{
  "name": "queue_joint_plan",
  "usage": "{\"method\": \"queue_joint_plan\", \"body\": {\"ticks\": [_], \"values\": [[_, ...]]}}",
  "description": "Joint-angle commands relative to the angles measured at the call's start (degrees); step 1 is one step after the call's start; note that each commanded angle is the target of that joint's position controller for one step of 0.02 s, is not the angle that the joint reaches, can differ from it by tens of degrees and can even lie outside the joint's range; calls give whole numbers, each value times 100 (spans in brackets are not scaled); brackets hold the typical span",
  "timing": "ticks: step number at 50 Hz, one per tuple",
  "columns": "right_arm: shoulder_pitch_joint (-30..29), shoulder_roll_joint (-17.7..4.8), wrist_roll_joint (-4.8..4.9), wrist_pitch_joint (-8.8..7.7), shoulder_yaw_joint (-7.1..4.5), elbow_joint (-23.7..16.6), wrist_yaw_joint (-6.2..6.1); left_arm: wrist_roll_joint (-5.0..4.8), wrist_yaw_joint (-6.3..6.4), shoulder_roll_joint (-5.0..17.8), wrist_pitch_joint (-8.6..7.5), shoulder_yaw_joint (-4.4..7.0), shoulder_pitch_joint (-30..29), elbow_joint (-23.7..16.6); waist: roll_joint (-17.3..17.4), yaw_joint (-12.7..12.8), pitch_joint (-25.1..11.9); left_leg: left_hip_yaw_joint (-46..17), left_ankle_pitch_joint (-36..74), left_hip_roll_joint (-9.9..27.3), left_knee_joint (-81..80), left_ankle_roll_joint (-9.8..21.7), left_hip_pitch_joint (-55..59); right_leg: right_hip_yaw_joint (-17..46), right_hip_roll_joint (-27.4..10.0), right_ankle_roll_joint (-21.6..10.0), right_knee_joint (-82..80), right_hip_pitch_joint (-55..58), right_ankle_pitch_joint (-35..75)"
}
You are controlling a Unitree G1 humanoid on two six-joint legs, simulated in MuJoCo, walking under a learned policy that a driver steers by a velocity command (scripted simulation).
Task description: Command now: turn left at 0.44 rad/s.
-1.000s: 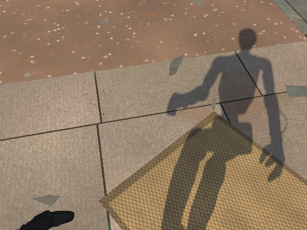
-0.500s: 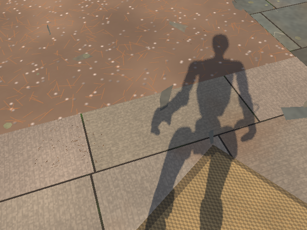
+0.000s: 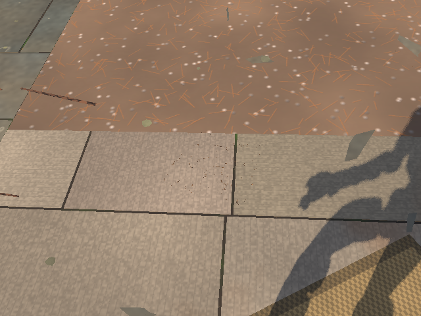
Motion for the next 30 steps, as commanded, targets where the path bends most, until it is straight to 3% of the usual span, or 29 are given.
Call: {"method": "queue_joint_plan", "body": {"ticks": [1,3,6,9,11,12,13,14,15,16,17,18,20,21,22,23,24,27,30], "values": [[162,-232,17,-45,-24,-284,6,-42,70,653,-79,86,-444,-490,-793,-166,-150,168,190,193,664,-182,-402,1054,-1309,-1086,-759,509,1815],[-159,-111,24,-70,73,-410,-1,-39,88,703,-47,100,-117,-387,-1000,31,-258,230,180,306,-104,-271,-423,997,-1352,-1166,-664,1006,2009],[-327,91,-31,-76,216,-492,59,-85,69,861,-6,136,-131,-339,-1301,82,-418,590,-85,571,-1492,-259,522,786,-1381,-1157,-569,887,2030],[-227,-45,21,-83,182,-416,107,-157,21,1000,39,164,47,-248,-1449,126,-421,967,196,456,-2729,-135,1333,823,-1432,-1150,-371,732,2166],[58,13,-4,-105,185,-244,133,-261,18,862,41,101,135,-156,-1284,-65,-332,1056,1414,361,-4373,152,2139,716,-1288,-862,-90,499,2108],[93,-145,-53,-107,174,-286,112,-229,4,759,-12,58,390,-68,-1067,-21,-460,633,2018,658,-4516,334,2822,656,-1183,-492,47,121,1643],[268,-530,-137,-79,116,-362,56,5,-51,446,-100,-53,497,-151,32,118,-877,-420,3709,1669,-4179,639,3660,198,-752,-33,872,-498,304],[-113,-259,-251,-84,224,-251,83,35,-101,70,-182,-180,558,-162,1001,361,-818,-582,3748,2188,-4098,1230,3036,-47,-522,259,469,-613,-999],[-355,175,-263,-146,308,-332,135,2,-97,357,-167,-141,287,-112,632,159,-625,-296,2672,1858,-4205,1247,2556,-9,-607,425,323,-142,-598],[-366,78,-266,-186,260,-302,142,-81,-96,600,-134,-66,-43,-174,561,35,-386,-19,2017,1495,-4157,988,2598,-72,-465,433,441,-355,-105],[-217,-259,-239,-199,146,-276,111,-141,-65,785,-77,-2,-191,-214,620,-115,-213,55,1732,1420,-4185,896,2599,-118,-349,410,708,-622,113],[-96,-478,-183,-202,70,-246,79,-165,-40,938,-11,60,-168,-284,789,-162,-25,-58,1806,1627,-4285,983,2518,-148,-310,401,991,-872,16],[130,-509,-171,-182,25,-243,-13,-237,-43,893,69,113,-89,-365,1040,-262,21,-440,2657,2296,-4373,1450,2572,-245,-243,407,2205,-1402,-1410],[488,-485,-164,-210,3,-218,-54,-256,-67,844,111,132,-136,-424,977,-483,-171,-841,1625,2760,-4733,1741,2927,-125,-415,391,3335,-2044,-2082],[669,-458,-101,-281,1,-159,-61,-305,-109,817,133,164,-209,-494,680,-532,-91,-1196,-278,2990,-5117,1791,3100,106,-685,327,4051,-2676,-1931],[467,-439,-9,-369,2,-149,-68,-341,-135,763,140,177,-196,-529,641,-401,140,-1266,-1353,2917,-5385,1627,3110,227,-825,277,4243,-3120,-1564],[279,-361,32,-451,20,-145,-69,-339,-149,754,129,191,-185,-526,611,-323,272,-1116,-1670,2807,-5558,1472,3156,241,-874,277,4262,-3368,-1241],[169,-270,-38,-617,6,-86,-14,-296,-230,623,36,167,-168,-552,372,-251,233,-119,-989,2540,-5731,1203,3256,26,-951,319,3974,-3294,-519],[180,-449,-60,-716,-87,10,50,-309,-327,459,-10,88,-293,-660,300,-243,181,741,-414,2470,-5728,1092,3168,-90,-1079,285,3292,-2859,-146]]}}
